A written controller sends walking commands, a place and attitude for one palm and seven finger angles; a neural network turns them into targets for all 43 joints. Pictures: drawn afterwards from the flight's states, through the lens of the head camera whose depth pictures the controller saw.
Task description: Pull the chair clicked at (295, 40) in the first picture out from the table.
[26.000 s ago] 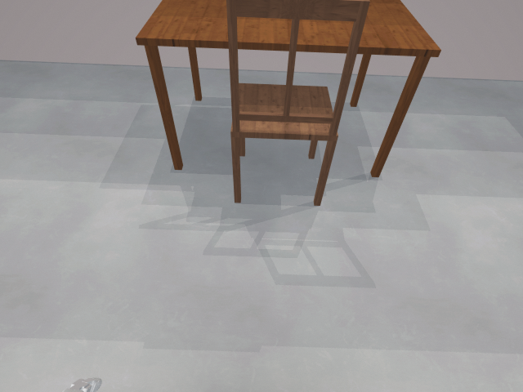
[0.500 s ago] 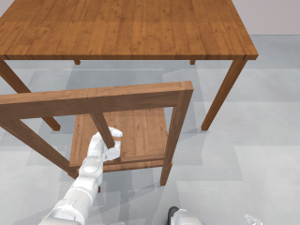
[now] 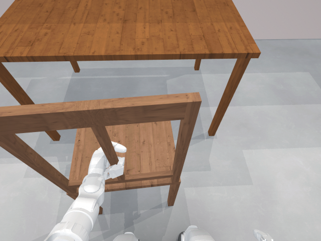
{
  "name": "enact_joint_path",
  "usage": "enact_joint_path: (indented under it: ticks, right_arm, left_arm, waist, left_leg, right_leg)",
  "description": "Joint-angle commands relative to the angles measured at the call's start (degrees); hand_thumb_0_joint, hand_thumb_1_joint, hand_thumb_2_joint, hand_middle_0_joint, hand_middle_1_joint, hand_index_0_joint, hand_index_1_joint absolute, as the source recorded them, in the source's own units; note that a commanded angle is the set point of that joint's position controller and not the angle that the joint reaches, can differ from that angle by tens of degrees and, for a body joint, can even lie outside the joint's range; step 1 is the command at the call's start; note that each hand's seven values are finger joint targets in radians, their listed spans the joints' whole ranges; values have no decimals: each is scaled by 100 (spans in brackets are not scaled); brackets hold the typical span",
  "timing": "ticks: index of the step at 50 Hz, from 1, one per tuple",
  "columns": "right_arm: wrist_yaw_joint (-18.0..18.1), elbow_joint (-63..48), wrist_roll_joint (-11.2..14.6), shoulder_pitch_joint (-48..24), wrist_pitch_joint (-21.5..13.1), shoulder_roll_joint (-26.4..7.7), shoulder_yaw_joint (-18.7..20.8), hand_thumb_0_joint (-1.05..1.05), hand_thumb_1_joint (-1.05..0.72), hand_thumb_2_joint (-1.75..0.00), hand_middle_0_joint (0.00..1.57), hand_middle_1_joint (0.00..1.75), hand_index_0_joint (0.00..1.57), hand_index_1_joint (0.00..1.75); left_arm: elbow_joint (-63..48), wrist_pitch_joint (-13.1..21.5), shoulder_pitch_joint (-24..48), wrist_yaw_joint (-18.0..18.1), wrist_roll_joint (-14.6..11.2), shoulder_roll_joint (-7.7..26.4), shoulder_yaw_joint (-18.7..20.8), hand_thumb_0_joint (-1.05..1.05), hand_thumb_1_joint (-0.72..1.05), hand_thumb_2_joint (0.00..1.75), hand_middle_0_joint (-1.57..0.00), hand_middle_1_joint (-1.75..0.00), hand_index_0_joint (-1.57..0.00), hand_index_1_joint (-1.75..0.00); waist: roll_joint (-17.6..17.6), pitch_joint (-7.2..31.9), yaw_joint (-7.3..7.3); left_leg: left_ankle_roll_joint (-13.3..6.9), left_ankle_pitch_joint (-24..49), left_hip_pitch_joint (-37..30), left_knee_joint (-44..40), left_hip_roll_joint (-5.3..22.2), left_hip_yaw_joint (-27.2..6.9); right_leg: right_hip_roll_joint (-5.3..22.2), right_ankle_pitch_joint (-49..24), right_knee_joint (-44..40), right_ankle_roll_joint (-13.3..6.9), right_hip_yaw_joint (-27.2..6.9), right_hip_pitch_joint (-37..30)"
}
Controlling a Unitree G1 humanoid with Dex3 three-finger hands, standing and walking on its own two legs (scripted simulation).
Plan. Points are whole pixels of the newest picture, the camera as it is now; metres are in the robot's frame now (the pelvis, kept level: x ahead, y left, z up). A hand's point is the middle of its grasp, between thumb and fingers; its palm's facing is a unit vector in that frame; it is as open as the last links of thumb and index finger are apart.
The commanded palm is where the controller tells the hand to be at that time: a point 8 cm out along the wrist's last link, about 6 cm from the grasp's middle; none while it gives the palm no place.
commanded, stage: step backward, pulling the chair out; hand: left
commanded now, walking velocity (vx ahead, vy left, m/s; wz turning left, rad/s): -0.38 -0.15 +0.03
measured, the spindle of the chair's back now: (112, 157) +0.34 +0.14 -0.05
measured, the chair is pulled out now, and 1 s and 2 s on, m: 0.25 0.43 0.61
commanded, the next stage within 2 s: stop walking, hand still on the chair in 1.30 s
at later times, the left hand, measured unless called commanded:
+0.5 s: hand (114, 194) +0.24 +0.13 -0.07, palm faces -0.03 -0.99 -0.16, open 5.4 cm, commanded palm +0.23 +0.18 -0.06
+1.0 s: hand out of the picture +0.14 +0.12 -0.06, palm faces -0.01 -0.99 -0.15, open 5.3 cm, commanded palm +0.12 +0.17 -0.06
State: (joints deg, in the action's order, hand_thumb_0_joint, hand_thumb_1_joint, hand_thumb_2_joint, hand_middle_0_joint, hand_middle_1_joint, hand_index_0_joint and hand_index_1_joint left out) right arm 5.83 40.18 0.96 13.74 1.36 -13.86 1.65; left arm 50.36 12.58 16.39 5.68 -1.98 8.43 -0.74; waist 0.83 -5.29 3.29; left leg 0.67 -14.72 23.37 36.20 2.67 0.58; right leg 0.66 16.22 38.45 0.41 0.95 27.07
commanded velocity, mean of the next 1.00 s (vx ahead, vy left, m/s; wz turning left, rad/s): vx -0.38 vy -0.03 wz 0.04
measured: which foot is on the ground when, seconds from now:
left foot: down 0.00-0.16, up 0.18-0.32, down 0.34-0.64, up 0.66-0.82, down 0.84-1.00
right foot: up 0.00-0.02, down 0.04-0.38, up 0.40-0.52, down 0.54-0.86, up 0.88-1.00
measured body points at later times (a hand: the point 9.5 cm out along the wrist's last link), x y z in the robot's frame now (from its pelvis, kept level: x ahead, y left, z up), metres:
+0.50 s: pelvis -0.08 +0.00 +0.01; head -0.01 +0.01 +0.45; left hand +0.24 +0.18 -0.05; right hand +0.03 -0.26 -0.11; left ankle -0.04 +0.13 -0.72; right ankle -0.05 -0.14 -0.71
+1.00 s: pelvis -0.18 +0.00 +0.01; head -0.11 +0.01 +0.45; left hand +0.13 +0.18 -0.05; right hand -0.09 -0.27 -0.11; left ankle -0.16 +0.12 -0.72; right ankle -0.17 -0.14 -0.71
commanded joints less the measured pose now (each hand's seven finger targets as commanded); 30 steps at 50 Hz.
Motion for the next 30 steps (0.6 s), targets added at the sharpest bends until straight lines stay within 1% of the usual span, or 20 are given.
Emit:
enact_joint_path:
  ticks: [1, 3, 5, 6, 8, 9, 10, 11, 12, 15, 16, 17, 18, 19, 20, 22, 24, 28, 29, 30]
  right_arm:
    - [-1, -358, -103, -21, -317, -733, 275, 0, -90, -90, 20, 30, 20, 30]
    - [-33, -264, -139, -20, -351, -717, 267, 0, -90, -90, 20, 30, 20, 30]
    - [-7, -247, -53, 138, -302, -783, 372, 0, -90, -90, 20, 30, 20, 30]
    - [1, -337, -20, 50, -269, -715, 361, 0, -90, -90, 20, 30, 20, 30]
    - [37, -430, 27, -194, -256, -613, 309, 0, -90, -90, 20, 30, 20, 30]
    - [49, -473, 32, -361, -246, -625, 284, 0, -90, -90, 20, 30, 20, 30]
    - [53, -464, 9, -392, -249, -677, 271, 0, -90, -90, 20, 30, 20, 30]
    - [30, -461, 10, -382, -251, -629, 190, 0, -90, -90, 20, 30, 20, 30]
    - [27, -473, 10, -392, -253, -628, 133, 0, -90, -90, 20, 30, 20, 30]
    - [104, -466, 35, -248, -242, -722, 109, 0, -90, -90, 20, 30, 20, 30]
    - [124, -503, 3, -194, -236, -793, 134, 0, -90, -90, 20, 30, 20, 30]
    - [135, -589, -6, -232, -212, -890, 205, 0, -90, -90, 20, 30, 20, 30]
    - [58, -713, 4, -307, -153, -795, 193, 0, -90, -90, 20, 30, 20, 30]
    - [51, -780, -89, -465, -126, -719, 147, 0, -90, -90, 20, 30, 20, 30]
    - [57, -720, -138, -479, -120, -664, 162, 0, -90, -90, 20, 30, 20, 30]
    - [-42, -517, -142, -154, -190, -649, 233, 0, -90, -90, 20, 30, 20, 30]
    - [-108, -377, -145, 5, -268, -696, 273, 0, -90, -90, 20, 30, 20, 30]
    - [-123, -259, -176, -107, -292, -730, 238, 0, -90, -90, 20, 30, 20, 30]
    - [-122, -267, -160, -19, -245, -758, 262, 0, -90, -90, 20, 30, 20, 30]
    - [-89, -301, -94, 1, -206, -786, 333, 0, -90, -90, 20, 30, 20, 30]
  left_arm:
    - [-1040, 462, 1836, 5, 309, 558, -39, 0, 90, 90, -50, -145, -50, -145]
    - [-972, 559, 1898, -17, 401, 609, -62, 0, 90, 90, -50, -145, -50, -145]
    - [-833, 591, 1556, 25, 301, 996, 256, 0, 90, 90, -50, -145, -50, -145]
    - [-887, 605, 1456, 26, 269, 1086, 312, 0, 90, 90, -50, -145, -50, -145]
    - [-962, 619, 1338, 56, 229, 1275, 404, 0, 90, 90, -50, -145, -50, -145]
    - [-877, 571, 1210, 85, 225, 1350, 484, 0, 90, 90, -50, -145, -50, -145]
    - [-875, 467, 963, 109, 232, 1382, 544, 0, 90, 90, -50, -145, -50, -145]
    - [-883, 377, 896, 110, 225, 1278, 535, 0, 90, 90, -50, -145, -50, -145]
    - [-984, 324, 897, 97, 207, 1207, 517, 0, 90, 90, -50, -145, -50, -145]
    - [-1095, 203, 783, 69, 128, 983, 335, 0, 90, 90, -50, -145, -50, -145]
    - [-1213, 195, 819, 60, 120, 880, 256, 0, 90, 90, -50, -145, -50, -145]
    - [-1378, 237, 936, 27, 123, 724, 112, 0, 90, 90, -50, -145, -50, -145]
    - [-1563, 300, 1049, -26, 104, 596, -28, 0, 90, 90, -50, -145, -50, -145]
    - [-1790, 319, 1412, -36, 153, 532, -90, 0, 90, 90, -50, -145, -50, -145]
    - [-1921, 316, 1569, -17, 165, 631, -21, 0, 90, 90, -50, -145, -50, -145]
    - [-1660, 301, 1427, -10, 197, 508, -23, 0, 90, 90, -50, -145, -50, -145]
    - [-1490, 377, 1613, -27, 272, 498, -54, 0, 90, 90, -50, -145, -50, -145]
    - [-1108, 496, 1667, -39, 374, 754, 112, 0, 90, 90, -50, -145, -50, -145]
    - [-1215, 533, 1691, -14, 391, 922, 204, 0, 90, 90, -50, -145, -50, -145]
    - [-1068, 528, 1333, 3, 320, 1201, 488, 0, 90, 90, -50, -145, -50, -145]
  waist:
    - [599, 1733, -57]
    - [1086, 1840, -56]
    - [337, 2481, -6]
    - [-2, 2491, 2]
    - [-661, 2373, -93]
    - [-743, 2222, -221]
    - [-545, 2248, -274]
    - [-637, 2251, -259]
    - [-683, 2277, -227]
    - [-917, 2082, -98]
    - [-567, 2037, -93]
    - [42, 1948, -139]
    - [713, 2069, -176]
    - [1350, 1845, -174]
    - [1630, 1826, -170]
    - [1159, 1891, -131]
    - [981, 2034, -44]
    - [1254, 1929, -84]
    - [1151, 2243, -19]
    - [528, 2469, -47]
  left_leg:
    - [-553, 2719, -797, -642, 1345, -1069]
    - [-406, 2875, -946, -612, 1225, -882]
    - [-197, 2648, -1102, -258, 953, -537]
    - [-56, 1839, -812, -85, 691, -301]
    - [143, -670, -428, 677, 58, -55]
    - [133, -1311, -126, 1212, -103, -233]
    - [147, -1411, -30, 1389, -173, -407]
    - [144, -1355, 68, 1256, -100, -565]
    - [127, -1272, 34, 948, -67, -604]
    - [42, -322, -560, -668, 104, -423]
    - [-121, 571, -672, -1318, 410, -665]
    - [-316, 1557, -745, -1337, 849, -994]
    - [-503, 1391, -597, -1549, 1275, -1100]
    - [-678, 1414, -232, -1671, 1530, -1492]
    - [-832, 1957, -362, -1621, 1694, -1662]
    - [-854, 3911, -1408, -855, 1708, -1461]
    - [-683, 4819, -2083, -482, 1620, -1322]
    - [-444, 4040, -1602, -403, 1358, -941]
    - [-341, 3978, -1573, -309, 1229, -761]
    - [-214, 3381, -1324, -143, 1061, -589]
  right_leg:
    - [188, -1136, -548, -53, -254, -1191]
    - [277, -1515, -650, -95, -264, -1209]
    - [459, -2727, -857, -140, -529, -1705]
    - [795, -2918, -960, -258, -851, -1778]
    - [1611, -2313, -1678, -567, -1571, -1523]
    - [1847, -1790, -1919, -690, -1748, -1391]
    - [1964, -1956, -1894, -885, -1793, -1480]
    - [1970, -2406, -1659, -939, -1599, -1694]
    - [1864, -2640, -1475, -847, -1376, -1834]
    - [1325, -2241, -1276, -474, -831, -1700]
    - [884, -1851, -1031, -215, -559, -1589]
    - [409, -1597, -738, -3, -310, -1401]
    - [230, -537, -173, 27, -172, -1452]
    - [128, 65, 363, 8, -122, -1309]
    - [110, 574, 678, -14, -182, -1085]
    - [109, 457, 198, -67, -216, -719]
    - [112, -117, -536, -81, -189, -809]
    - [238, -1074, -908, -121, -196, -1174]
    - [313, -2064, -972, -126, -231, -1535]
    - [419, -2763, -979, -156, -363, -1916]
